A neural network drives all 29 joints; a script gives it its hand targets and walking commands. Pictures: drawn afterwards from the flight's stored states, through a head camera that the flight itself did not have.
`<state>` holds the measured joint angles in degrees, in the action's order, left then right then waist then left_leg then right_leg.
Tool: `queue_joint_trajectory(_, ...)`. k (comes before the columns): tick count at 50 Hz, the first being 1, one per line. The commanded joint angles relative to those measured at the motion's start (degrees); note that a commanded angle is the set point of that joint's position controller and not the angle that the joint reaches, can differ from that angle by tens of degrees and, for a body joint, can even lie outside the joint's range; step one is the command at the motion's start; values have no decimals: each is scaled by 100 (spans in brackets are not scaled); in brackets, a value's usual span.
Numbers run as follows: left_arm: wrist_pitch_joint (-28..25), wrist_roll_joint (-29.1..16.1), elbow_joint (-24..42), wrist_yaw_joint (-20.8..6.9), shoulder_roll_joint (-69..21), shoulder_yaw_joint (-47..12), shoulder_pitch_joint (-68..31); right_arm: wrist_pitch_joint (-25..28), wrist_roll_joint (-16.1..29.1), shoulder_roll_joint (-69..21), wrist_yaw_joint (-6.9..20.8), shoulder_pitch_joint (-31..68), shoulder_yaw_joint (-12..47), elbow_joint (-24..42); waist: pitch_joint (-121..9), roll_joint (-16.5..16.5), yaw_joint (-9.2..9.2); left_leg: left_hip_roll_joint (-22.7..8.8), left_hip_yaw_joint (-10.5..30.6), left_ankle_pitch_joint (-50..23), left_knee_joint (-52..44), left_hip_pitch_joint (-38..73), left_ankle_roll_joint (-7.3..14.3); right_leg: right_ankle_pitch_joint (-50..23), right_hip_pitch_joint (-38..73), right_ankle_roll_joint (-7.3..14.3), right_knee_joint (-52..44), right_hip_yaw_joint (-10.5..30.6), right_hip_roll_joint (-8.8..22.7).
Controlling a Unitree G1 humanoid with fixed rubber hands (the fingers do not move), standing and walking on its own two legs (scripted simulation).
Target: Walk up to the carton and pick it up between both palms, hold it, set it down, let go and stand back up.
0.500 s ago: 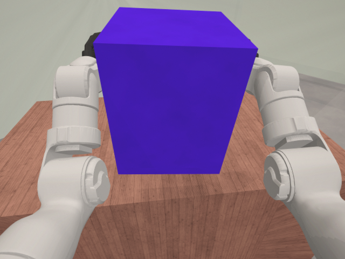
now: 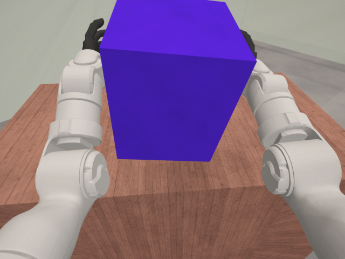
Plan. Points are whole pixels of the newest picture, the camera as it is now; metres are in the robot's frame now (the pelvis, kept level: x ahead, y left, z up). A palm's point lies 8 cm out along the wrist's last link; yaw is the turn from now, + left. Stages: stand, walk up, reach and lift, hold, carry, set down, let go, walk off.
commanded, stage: set down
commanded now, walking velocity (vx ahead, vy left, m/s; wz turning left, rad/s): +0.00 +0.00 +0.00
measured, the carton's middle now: (169, 83) +0.42 +0.01 +0.25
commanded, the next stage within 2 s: none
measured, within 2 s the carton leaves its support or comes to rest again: neither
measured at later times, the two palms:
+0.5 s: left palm (96, 74) +0.42 +0.17 +0.28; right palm (236, 73) +0.44 -0.14 +0.26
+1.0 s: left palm (97, 81) +0.44 +0.18 +0.25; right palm (228, 80) +0.46 -0.13 +0.24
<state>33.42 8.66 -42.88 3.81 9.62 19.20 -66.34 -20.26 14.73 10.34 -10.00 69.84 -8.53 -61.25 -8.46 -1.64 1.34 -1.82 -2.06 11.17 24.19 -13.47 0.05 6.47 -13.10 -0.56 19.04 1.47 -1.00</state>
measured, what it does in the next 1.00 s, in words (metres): stands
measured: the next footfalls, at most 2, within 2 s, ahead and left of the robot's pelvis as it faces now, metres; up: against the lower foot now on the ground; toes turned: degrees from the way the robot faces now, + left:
none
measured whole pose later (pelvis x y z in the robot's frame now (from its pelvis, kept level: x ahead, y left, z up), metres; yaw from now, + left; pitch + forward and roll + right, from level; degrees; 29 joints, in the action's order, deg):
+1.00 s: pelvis +0.02 +0.00 +0.00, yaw +0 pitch +2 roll -1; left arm 26.4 8.7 -45.4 7.8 5.4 19.2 -61.9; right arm -12.9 13.1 11.8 -6.1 68.1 -8.5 -68.1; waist -6.2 -1.6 -2.4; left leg -1.8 -2.0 12.5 24.2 -13.5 -0.2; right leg 7.7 -12.9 -0.6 18.7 1.4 -1.0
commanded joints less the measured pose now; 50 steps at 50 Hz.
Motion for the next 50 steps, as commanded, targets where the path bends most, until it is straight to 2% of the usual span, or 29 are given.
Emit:
queue_joint_trajectory(1,-269,-402,761,-797,-3374,-1141,-3760,447,127,-2967,802,4705,847,1694,-2576,320,61,271,378,-1044,-673,1248,-128,-334,1813,78,-441,-414,-389)
queue_joint_trajectory(2,-267,-376,744,-778,-3428,-1086,-3497,422,192,-3012,819,4618,1042,1789,-2457,367,-109,255,378,-1245,-673,1316,-130,-451,1822,81,-434,-405,-385)
queue_joint_trajectory(3,-324,-497,1206,-709,-3652,-1429,-3841,486,309,-3202,813,4742,1140,2058,-3023,228,-4,291,409,-1727,-510,1587,-202,-780,1915,74,-385,-429,-395)
queue_joint_trajectory(4,-404,-632,1233,-672,-3586,-1476,-3814,558,378,-3277,796,4836,1296,2371,-3245,361,-119,305,389,-1828,-418,1494,-154,-946,2009,42,-319,-429,-420)
queue_joint_trajectory(5,-387,-571,1293,-636,-3699,-1501,-3663,515,491,-3293,805,4660,1475,2269,-3231,267,-157,286,418,-2346,-331,1668,-219,-1248,2100,38,-307,-416,-421)
queue_joint_trajectory(7,-332,-433,1073,-626,-3452,-1308,-3452,405,399,-3169,792,4270,1447,1861,-2890,408,-170,295,372,-2253,-301,1567,-186,-1204,2071,61,-350,-336,-393)
queue_joint_trajectory(8,-282,-604,1103,-629,-3644,-1575,-3380,454,447,-3002,817,4357,1308,1917,-3069,123,-39,254,464,-2454,-287,1755,-309,-1246,1862,74,-324,-404,-426)
queue_joint_trajectory(12,-280,-549,1329,-597,-3674,-1561,-3263,440,502,-3132,875,4148,1513,1817,-2935,141,-98,260,410,-2324,-350,1839,-274,-1202,1835,58,-364,-441,-444)
queue_joint_trajectory(13,-285,-520,1376,-585,-3588,-1585,-3425,406,392,-2949,862,3755,1270,1371,-2651,108,118,263,413,-2079,-320,1713,-322,-1103,1738,81,-337,-428,-433)
queue_joint_trajectory(14,-302,-532,1259,-584,-3642,-1521,-3458,464,378,-2979,916,4116,1232,1557,-2767,72,-95,261,390,-1907,-430,1602,-306,-950,1830,90,-364,-401,-398)
queue_joint_trajectory(16,-340,-527,1243,-589,-3740,-1615,-3449,465,249,-3031,935,3926,1125,1396,-2535,95,-28,204,420,-2133,-396,1603,-388,-961,1728,131,-307,-442,-431)
queue_joint_trajectory(18,-363,-461,932,-569,-3693,-1397,-3600,555,147,-2966,988,4424,913,1487,-2530,136,-138,245,377,-1401,-575,1335,-298,-476,1650,98,-405,-429,-377)
queue_joint_trajectory(19,-373,-357,963,-545,-3767,-1440,-3448,538,69,-2959,1038,3955,856,1057,-2298,0,20,204,460,-1097,-667,1319,-327,-325,1575,137,-396,-475,-391)
queue_joint_trajectory(23,-629,-484,761,-483,-3622,-1169,-3857,744,-168,-3018,1178,4489,667,1241,-2557,294,-306,262,259,-809,-693,1096,-262,-74,1540,125,-381,-415,-353)
queue_joint_trajectory(24,-653,-502,875,-415,-3785,-1379,-3747,796,-46,-3202,1196,4711,962,1669,-2923,254,-462,259,330,-1146,-635,1251,-266,-379,1575,115,-371,-418,-355)
queue_joint_trajectory(26,-769,-781,1122,-295,-3891,-1703,-3924,799,64,-3300,1203,4440,1121,1555,-3201,237,-356,249,391,-1687,-419,1503,-390,-725,1575,134,-260,-466,-432)
queue_joint_trajectory(31,-697,-386,519,-383,-3710,-1303,-3412,723,-321,-2875,1207,3864,503,693,-2483,202,-54,261,351,-1340,-594,1293,-400,-551,1574,139,-375,-482,-390)
queue_joint_trajectory(34,-778,-519,547,-340,-3566,-1286,-3487,826,-221,-2964,1271,4014,705,809,-2439,333,-326,277,247,-1226,-510,1126,-378,-545,1585,134,-354,-427,-409)
queue_joint_trajectory(35,-767,-345,437,-320,-3475,-1078,-3487,824,-351,-2800,1299,3929,508,536,-2332,206,-308,308,226,-990,-617,1036,-383,-241,1493,140,-379,-383,-365)
queue_joint_trajectory(36,-791,-440,363,-348,-3636,-1206,-3535,876,-348,-2898,1312,4208,522,947,-2506,323,-279,259,262,-919,-615,1092,-386,-202,1367,142,-383,-462,-382)
queue_joint_trajectory(37,-887,-554,692,-264,-3931,-1570,-3632,982,-228,-3048,1315,4462,725,1450,-3091,154,-338,233,341,-1444,-513,1328,-446,-640,1522,153,-268,-515,-429)
queue_joint_trajectory(38,-902,-603,810,-239,-3901,-1588,-3640,989,-122,-2955,1301,4187,811,1160,-2904,99,-279,261,332,-1782,-399,1447,-529,-769,1449,165,-272,-512,-446)
queue_joint_trajectory(39,-957,-638,813,-232,-3870,-1475,-3676,985,-150,-3153,1332,4269,892,1127,-2755,337,-462,252,275,-1665,-419,1358,-432,-685,1411,114,-345,-469,-415)
queue_joint_trajectory(40,-957,-575,642,-255,-3870,-1503,-3721,965,-286,-2998,1340,4124,648,909,-2671,193,-268,299,244,-1409,-438,1335,-465,-567,1332,139,-394,-442,-376)
queue_joint_trajectory(42,-968,-369,354,-246,-3700,-1138,-3566,902,-504,-3016,1406,3672,467,484,-2525,319,-282,251,285,-1131,-592,1316,-410,-358,1311,110,-366,-436,-384)
queue_joint_trajectory(46,-1043,-520,509,-228,-3859,-1349,-3565,1019,-336,-3192,1360,4081,744,1020,-2804,336,-455,266,231,-1973,-346,1351,-466,-1028,1396,83,-267,-411,-440)
queue_joint_trajectory(48,-1028,-489,658,-216,-3898,-1439,-3567,1076,-330,-3029,1373,3924,688,983,-2951,99,-272,227,255,-2175,-315,1578,-530,-1086,1383,104,-267,-476,-420)
queue_joint_trajectory(49,-1064,-420,571,-212,-3913,-1261,-3491,1085,-342,-3079,1409,3925,701,920,-2932,204,-499,237,258,-2183,-288,1579,-500,-927,1313,120,-310,-414,-399)
queue_joint_trajectory(50,-1062,-357,342,-219,-3824,-1159,-3536,1040,-485,-3007,1400,3889,572,745,-2755,262,-386,233,242,-2082,-358,1613,-469,-907,1259,102,-341,-488,-423)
